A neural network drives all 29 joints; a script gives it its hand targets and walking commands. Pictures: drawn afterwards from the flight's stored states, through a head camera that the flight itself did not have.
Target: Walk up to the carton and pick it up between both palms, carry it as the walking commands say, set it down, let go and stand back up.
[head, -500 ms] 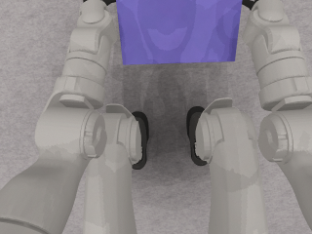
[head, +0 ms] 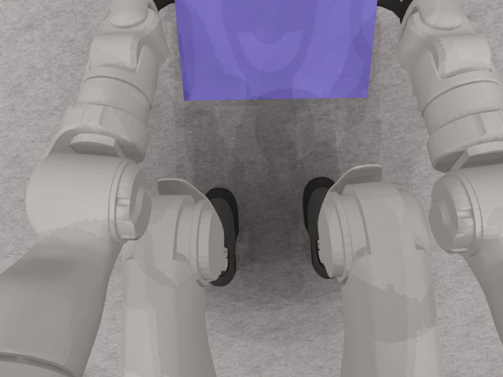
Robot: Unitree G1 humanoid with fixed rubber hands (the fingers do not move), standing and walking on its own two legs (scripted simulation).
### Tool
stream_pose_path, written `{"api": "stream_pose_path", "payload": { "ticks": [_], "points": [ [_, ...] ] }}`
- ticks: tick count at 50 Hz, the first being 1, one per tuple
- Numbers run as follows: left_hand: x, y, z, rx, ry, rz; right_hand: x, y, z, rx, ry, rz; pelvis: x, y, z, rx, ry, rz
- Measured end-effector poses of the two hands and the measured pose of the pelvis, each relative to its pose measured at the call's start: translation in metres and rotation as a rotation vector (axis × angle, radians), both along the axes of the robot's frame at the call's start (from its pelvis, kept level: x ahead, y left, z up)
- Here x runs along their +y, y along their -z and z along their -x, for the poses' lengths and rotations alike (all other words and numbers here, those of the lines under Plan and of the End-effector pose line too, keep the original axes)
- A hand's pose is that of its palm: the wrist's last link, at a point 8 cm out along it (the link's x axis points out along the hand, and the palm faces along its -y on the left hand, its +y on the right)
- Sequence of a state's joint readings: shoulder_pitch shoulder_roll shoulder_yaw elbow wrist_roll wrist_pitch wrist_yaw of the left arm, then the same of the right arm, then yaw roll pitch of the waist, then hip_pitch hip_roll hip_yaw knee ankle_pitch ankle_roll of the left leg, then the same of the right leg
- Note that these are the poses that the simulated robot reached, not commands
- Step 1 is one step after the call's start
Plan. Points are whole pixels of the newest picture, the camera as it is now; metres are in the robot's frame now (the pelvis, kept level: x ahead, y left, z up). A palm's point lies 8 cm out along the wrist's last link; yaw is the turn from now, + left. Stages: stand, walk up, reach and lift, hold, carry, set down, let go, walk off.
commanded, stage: set down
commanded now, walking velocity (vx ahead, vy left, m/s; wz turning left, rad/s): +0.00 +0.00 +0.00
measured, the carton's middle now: (274, 23) +0.54 -0.03 -0.26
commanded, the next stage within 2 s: none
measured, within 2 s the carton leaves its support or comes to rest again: rests again in 0.38 s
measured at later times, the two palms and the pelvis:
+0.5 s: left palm out of the picture +0.56 +0.13 -0.17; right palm out of the picture +0.52 -0.20 -0.18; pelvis +0.00 +0.00 -0.01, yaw +0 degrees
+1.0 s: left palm out of the picture +0.56 +0.13 -0.17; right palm out of the picture +0.53 -0.20 -0.18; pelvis +0.02 +0.00 -0.01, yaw +1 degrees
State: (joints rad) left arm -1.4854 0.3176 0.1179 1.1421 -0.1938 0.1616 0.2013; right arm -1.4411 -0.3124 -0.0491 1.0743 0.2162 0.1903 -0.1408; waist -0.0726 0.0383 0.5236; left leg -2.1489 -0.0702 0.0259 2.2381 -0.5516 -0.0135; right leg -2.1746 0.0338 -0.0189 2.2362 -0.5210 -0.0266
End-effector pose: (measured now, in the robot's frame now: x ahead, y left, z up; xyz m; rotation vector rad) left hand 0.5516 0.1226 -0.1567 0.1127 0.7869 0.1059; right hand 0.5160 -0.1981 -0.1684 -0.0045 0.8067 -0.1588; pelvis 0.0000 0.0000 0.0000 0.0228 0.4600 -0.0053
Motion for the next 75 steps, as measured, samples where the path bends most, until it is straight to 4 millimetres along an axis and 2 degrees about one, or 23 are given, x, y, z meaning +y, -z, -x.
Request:
{"api": "stream_pose_path", "payload": {
  "ticks": [16,43,75],
  "points": [
    [0.003,0.007,-0.002,-0.023,0.001,0.05,0.0,0.003,-0.005,0.01,-0.008,0.004,0.003,0.008,0.002,0.002,-0.015,0.017],
    [0.005,0.015,-0.009,-0.008,0.026,0.057,-0.001,0.012,-0.012,0.006,-0.017,-0.019,0.004,0.012,-0.019,0.075,-0.021,0.022],
    [0.007,0.022,-0.013,-0.019,0.05,0.063,-0.003,0.018,-0.016,-0.007,-0.039,-0.022,0.005,0.016,-0.024,0.063,-0.022,0.021]
  ]
}}
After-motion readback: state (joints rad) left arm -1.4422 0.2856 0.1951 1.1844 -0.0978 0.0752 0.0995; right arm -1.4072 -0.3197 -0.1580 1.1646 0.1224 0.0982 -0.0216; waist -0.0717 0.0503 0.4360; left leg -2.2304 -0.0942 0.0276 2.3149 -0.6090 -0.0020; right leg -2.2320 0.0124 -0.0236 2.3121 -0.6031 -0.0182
